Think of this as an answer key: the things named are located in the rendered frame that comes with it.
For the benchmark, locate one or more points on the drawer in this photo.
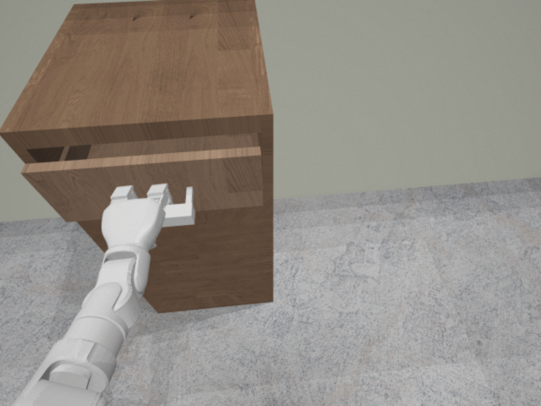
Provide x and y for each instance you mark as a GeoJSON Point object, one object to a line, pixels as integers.
{"type": "Point", "coordinates": [225, 172]}

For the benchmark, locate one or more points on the handle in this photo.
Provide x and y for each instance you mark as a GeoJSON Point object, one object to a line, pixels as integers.
{"type": "Point", "coordinates": [180, 214]}

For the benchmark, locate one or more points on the robot left forearm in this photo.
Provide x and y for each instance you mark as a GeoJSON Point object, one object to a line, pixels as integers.
{"type": "Point", "coordinates": [86, 356]}

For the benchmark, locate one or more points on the left robot hand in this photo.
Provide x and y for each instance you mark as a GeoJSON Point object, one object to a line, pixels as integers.
{"type": "Point", "coordinates": [133, 221]}

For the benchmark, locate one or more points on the robot left upper arm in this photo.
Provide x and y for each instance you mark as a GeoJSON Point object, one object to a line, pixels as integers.
{"type": "Point", "coordinates": [51, 393]}

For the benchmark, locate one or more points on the cabinet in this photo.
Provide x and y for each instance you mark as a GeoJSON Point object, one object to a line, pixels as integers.
{"type": "Point", "coordinates": [160, 70]}

